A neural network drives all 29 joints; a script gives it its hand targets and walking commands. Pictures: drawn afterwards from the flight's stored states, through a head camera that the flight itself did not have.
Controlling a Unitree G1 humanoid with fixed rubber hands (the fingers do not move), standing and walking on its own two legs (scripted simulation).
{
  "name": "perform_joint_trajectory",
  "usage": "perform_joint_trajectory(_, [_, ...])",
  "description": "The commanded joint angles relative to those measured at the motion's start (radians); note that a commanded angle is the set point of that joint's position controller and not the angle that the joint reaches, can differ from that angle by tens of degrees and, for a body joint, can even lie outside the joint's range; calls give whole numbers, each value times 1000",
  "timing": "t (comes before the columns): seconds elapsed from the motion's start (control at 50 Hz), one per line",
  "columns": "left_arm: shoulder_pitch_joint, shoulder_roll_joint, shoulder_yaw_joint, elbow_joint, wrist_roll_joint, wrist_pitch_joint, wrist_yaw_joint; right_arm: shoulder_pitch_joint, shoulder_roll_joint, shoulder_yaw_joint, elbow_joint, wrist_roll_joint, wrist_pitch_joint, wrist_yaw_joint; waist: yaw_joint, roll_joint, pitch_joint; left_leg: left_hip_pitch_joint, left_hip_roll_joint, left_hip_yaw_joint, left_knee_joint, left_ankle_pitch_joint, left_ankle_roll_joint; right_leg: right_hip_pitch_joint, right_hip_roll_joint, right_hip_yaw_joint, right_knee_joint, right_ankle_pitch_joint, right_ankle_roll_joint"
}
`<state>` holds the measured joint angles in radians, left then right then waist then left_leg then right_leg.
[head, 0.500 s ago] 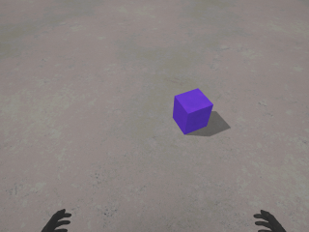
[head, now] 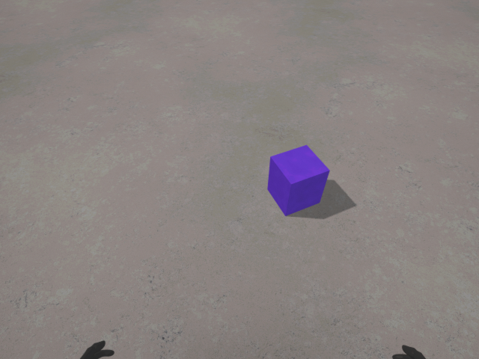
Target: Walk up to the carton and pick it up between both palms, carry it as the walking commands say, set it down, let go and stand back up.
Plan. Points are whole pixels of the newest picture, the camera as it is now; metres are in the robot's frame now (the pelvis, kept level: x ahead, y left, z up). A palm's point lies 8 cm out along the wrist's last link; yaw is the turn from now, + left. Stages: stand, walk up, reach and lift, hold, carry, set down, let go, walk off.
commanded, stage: stand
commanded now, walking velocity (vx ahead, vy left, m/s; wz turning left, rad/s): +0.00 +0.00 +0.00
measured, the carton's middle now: (296, 180) +1.07 -0.26 -0.64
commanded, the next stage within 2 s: walk up in 0.78 s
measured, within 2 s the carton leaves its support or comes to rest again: neither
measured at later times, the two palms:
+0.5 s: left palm out of the picture +0.10 +0.30 -0.10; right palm out of the picture +0.10 -0.30 -0.10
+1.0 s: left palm out of the picture +0.09 +0.30 -0.09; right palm out of the picture +0.09 -0.31 -0.10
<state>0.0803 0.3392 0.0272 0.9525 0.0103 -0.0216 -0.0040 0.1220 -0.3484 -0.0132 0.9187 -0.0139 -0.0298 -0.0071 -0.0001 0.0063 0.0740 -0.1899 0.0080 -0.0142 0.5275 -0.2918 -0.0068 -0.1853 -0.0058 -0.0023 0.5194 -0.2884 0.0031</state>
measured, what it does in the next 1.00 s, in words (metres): stands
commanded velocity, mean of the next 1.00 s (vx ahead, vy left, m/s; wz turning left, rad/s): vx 0.00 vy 0.00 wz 0.00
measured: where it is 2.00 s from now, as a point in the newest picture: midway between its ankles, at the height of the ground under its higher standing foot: (276, 348)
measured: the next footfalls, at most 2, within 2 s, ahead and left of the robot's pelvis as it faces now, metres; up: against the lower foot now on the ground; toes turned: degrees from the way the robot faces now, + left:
right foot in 1.20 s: +0.12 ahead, -0.18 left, +0.00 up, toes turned -7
left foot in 1.50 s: +0.28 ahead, +0.05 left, +0.00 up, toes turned -4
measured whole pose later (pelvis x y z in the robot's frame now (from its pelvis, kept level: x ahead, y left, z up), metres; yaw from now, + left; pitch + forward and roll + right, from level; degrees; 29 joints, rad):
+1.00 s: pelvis +0.00 -0.01 +0.01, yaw -1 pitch -3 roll +0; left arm 0.10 0.37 0.03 1.04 0.02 -0.02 -0.03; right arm 0.12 -0.37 -0.02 1.02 -0.02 -0.03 0.00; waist 0.01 0.00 0.05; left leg -0.13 0.01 0.00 0.39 -0.25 0.00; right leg -0.14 0.00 0.00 0.42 -0.26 -0.02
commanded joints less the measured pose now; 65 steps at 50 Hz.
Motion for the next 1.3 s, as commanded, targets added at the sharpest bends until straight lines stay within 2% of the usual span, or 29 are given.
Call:
perform_joint_trajectory(0.0, [-51, 180, 32, -29, -2, -12, 8, -20, -197, -41, -26, -2, -14, -9, 5, -1, -97, 42, 90, -99, -124, 238, 49, 34, -92, 93, -119, 245, -50])
perform_joint_trajectory(0.04, [-52, 180, 31, -12, -3, -13, 11, -38, -186, -39, -19, -6, -11, -12, 1, -17, -95, 67, 94, -98, -141, 245, 50, 29, -91, 98, -139, 244, -44])
perform_joint_trajectory(0.08, [-52, 185, 26, -3, -7, -9, 7, -64, -182, -39, -17, 0, -8, -9, 5, 22, -108, 82, 94, -82, -142, 259, 38, 45, -102, 107, -161, 235, -47])
perform_joint_trajectory(0.12, [-52, 177, 22, 14, -6, -6, 6, -57, -173, -34, 4, 2, -16, -9, 10, -19, -107, 73, 100, -97, -162, 256, 37, 64, -99, 94, -163, 234, -45])
perform_joint_trajectory(0.18, [-73, 193, 30, 23, -3, -8, 6, -75, -183, -34, 11, -4, -9, -11, 11, 18, -96, 64, 99, -85, -175, 253, 40, 63, -105, 100, -182, 246, -41])
perform_joint_trajectory(0.28, [-101, 196, 25, 42, -1, -7, 8, -89, -191, -37, 30, 1, -11, -8, -1, -32, -88, 77, 103, -93, -211, 222, 32, 55, -100, 88, -209, 207, -32])
perform_joint_trajectory(0.3, [-84, 195, 31, 46, 0, -8, 9, -87, -196, -36, 44, -6, -5, -10, 20, 22, -85, 72, 103, -89, -212, 201, 40, 64, -105, 97, -208, 182, -37])
perform_joint_trajectory(0.46, [-65, 202, 23, 68, -2, -10, 5, -58, -201, -35, 70, -5, -9, -9, 7, 8, -80, 85, 111, -94, -215, 224, 35, 61, -110, 99, -225, 193, -37])
perform_joint_trajectory(0.48, [-73, 215, 29, 69, 0, -11, 7, -71, -183, -32, 58, -7, -7, -10, 9, -31, -79, 81, 109, -90, -217, 219, 34, 58, -112, 95, -225, 204, -38])
perform_joint_trajectory(0.52, [-59, 203, 24, 74, 2, -12, 7, -70, -185, -32, 61, -7, -9, -3, 6, 18, -81, 81, 107, -91, -219, 201, 38, 64, -117, 105, -236, 183, -34])
perform_joint_trajectory(0.6, [-58, 221, 28, 79, -1, -6, 11, -82, -182, -31, 61, -5, -5, -7, 10, -9, -81, 82, 104, -86, -219, 208, 30, 64, -112, 101, -238, 207, -35])
perform_joint_trajectory(0.64, [-60, 225, 29, 84, 1, -6, 9, -66, -189, -34, 67, -2, -3, -7, 12, 22, -68, 67, 103, -91, -230, 193, 26, 61, -116, 106, -235, 164, -39])
perform_joint_trajectory(0.7, [-52, 207, 26, 73, 0, -6, 6, -54, -178, -29, 67, -1, -5, -5, 6, -18, -68, 80, 104, -88, -227, 180, 31, 54, -110, 98, -240, 199, -34])
perform_joint_trajectory(0.74, [-60, 209, 26, 76, -2, -9, 6, -77, -193, -27, 66, 0, -4, -3, 13, 26, -109, 85, 103, -88, -228, 198, 30, 73, -117, 102, -234, 190, -37])
perform_joint_trajectory(0.76, [-55, 216, 23, 83, -2, -10, 7, -59, -203, -35, 76, -1, 0, -9, 13, -5, -70, 78, 106, -91, -230, 201, 34, 63, -115, 106, -241, 184, -41])
perform_joint_trajectory(0.94, [-54, 210, 23, 85, -1, -9, 5, -33, -192, -29, 73, 1, 0, -6, 2, 5, -84, 93, 110, -96, -229, 219, 31, 64, -112, 107, -236, 193, -37])
perform_joint_trajectory(0.96, [39, 258, 60, 9, 18, -14, -32, 46, -302, -87, 23, -5, -29, 12, -13, 13, -159, 162, 93, -67, -160, -229, 94, -18, -72, 126, -140, -216, -92])
perform_joint_trajectory(0.98, [-12, 266, 63, -20, 20, -12, -51, 85, -304, -93, 20, -21, -39, 20, -41, 48, -79, 175, 135, -163, -195, -365, 132, -192, -59, 135, -48, -284, -97])
perform_joint_trajectory(1.02, [-84, 226, 63, -109, 29, -17, -67, 173, -369, -138, -6, -30, -49, 17, -99, 169, 56, 221, 372, -433, -380, -528, 271, -493, -26, 46, 310, -169, -52])
perform_joint_trajectory(1.04, [-64, 246, 73, -127, 35, -25, -69, 154, -370, -145, -32, -30, -58, 15, -88, 102, 74, 209, 424, -461, -388, -464, 308, -573, -77, 96, 405, -168, -42])
perform_joint_trajectory(1.08, [25, 274, 98, -147, 29, -29, -83, 85, -360, -152, -105, -25, -65, 22, -26, 79, 46, 87, 400, -354, -377, -391, 279, -458, -121, 136, 377, -141, -20])
perform_joint_trajectory(1.12, [85, 272, 106, -156, 26, -34, -102, 27, -365, -150, -158, -37, -67, 36, 1, 174, 0, -20, 311, -167, -305, -295, 228, -260, -111, 54, 198, -178, -23])
perform_joint_trajectory(1.14, [149, 258, 115, -143, 17, -37, -105, 6, -357, -147, -161, -40, -64, 40, 42, 180, 4, -152, 270, -79, -256, -296, 196, -77, -77, -1, 102, -80, -37])
perform_joint_trajectory(1.16, [250, 261, 130, -107, 20, -42, -102, 2, -325, -137, -172, -50, -51, 46, 90, 81, -43, -289, 197, -2, -104, -388, 171, 148, -14, -76, 55, -44, -40])
perform_joint_trajectory(1.18, [378, 305, 151, -75, 26, -51, -89, 36, -270, -116, -184, -57, -39, 48, 141, -142, -66, -415, 109, 71, 216, -414, 149, 318, 55, -73, 15, -160, -57])
perform_joint_trajectory(1.2, [455, 411, 173, -116, 33, -60, -71, 12, -176, -76, -241, -23, -48, 55, 189, -424, -58, -648, -20, 138, 612, -393, 76, 359, -243, 517, -273, -567, -179])
perform_joint_trajectory(1.22, [373, 434, 176, -168, 19, -59, -62, -23, -242, -82, -257, -29, -46, 48, 144, -154, 6, -623, 1, -113, 688, -226, 62, 113, -380, 799, -423, -662, -272])
perform_joint_trajectory(1.24, [297, 411, 159, -182, 8, -60, -62, 25, -311, -105, -236, -14, -47, 49, 71, -44, 29, -577, 55, -120, 665, -157, 53, 57, -383, 741, -378, -626, -290])
perform_joint_trajectory(1.28, [209, 375, 138, -216, 5, -69, -50, 156, -347, -114, -182, -7, -56, 49, 12, -93, 43, -488, 119, -85, 499, -90, 21, 23, -294, 529, -310, -365, -267])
